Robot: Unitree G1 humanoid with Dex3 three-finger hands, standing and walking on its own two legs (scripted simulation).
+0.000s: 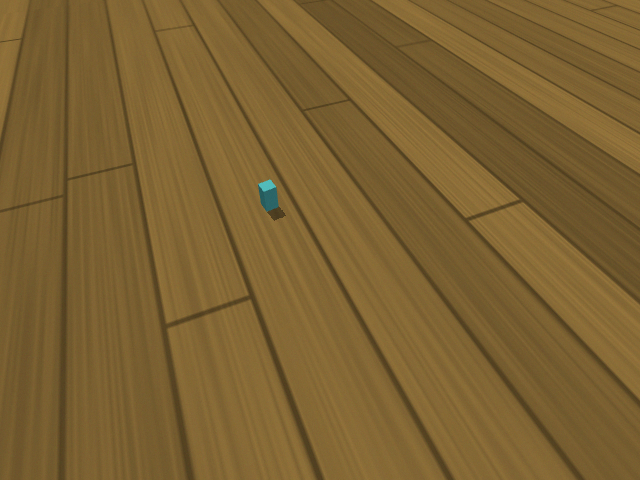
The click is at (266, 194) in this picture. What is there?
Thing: carton on end
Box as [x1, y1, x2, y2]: [258, 180, 278, 210]
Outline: 267,180 259,183 258,187 261,204 266,210 269,210 278,205 276,188 270,180
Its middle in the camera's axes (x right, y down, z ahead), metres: -0.23 -0.20 +1.77
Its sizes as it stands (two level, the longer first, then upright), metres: 0.062 0.061 0.122
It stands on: the floor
